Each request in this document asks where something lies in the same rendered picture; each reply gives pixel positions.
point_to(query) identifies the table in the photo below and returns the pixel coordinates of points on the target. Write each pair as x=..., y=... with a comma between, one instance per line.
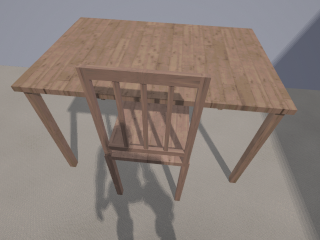
x=242, y=76

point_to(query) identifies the chair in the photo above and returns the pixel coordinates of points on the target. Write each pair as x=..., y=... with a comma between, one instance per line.
x=146, y=132

